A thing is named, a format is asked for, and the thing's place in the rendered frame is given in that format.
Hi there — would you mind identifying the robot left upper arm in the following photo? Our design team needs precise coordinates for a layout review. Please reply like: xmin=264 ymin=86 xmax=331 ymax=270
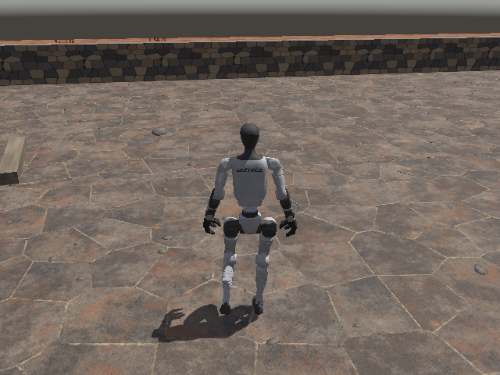
xmin=212 ymin=157 xmax=234 ymax=200

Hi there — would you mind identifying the right robot hand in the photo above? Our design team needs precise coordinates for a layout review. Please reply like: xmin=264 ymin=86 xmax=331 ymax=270
xmin=279 ymin=219 xmax=298 ymax=237

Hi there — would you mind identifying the robot right upper arm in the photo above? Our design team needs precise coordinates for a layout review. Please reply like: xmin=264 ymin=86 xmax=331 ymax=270
xmin=266 ymin=157 xmax=288 ymax=200

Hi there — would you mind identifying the humanoid robot head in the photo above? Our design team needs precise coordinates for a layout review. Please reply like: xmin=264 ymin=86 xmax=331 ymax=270
xmin=237 ymin=123 xmax=263 ymax=160

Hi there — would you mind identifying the right robot forearm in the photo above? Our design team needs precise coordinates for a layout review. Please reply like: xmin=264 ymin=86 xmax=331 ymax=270
xmin=280 ymin=188 xmax=295 ymax=222

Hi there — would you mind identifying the left robot forearm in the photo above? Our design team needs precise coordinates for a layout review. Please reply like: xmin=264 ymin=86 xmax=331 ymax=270
xmin=205 ymin=188 xmax=220 ymax=220

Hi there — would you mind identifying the robot left shin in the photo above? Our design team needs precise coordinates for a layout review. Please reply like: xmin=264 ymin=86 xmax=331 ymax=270
xmin=222 ymin=253 xmax=234 ymax=305

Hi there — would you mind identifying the left robot hand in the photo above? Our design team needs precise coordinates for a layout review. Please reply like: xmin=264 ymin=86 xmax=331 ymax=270
xmin=203 ymin=218 xmax=221 ymax=234

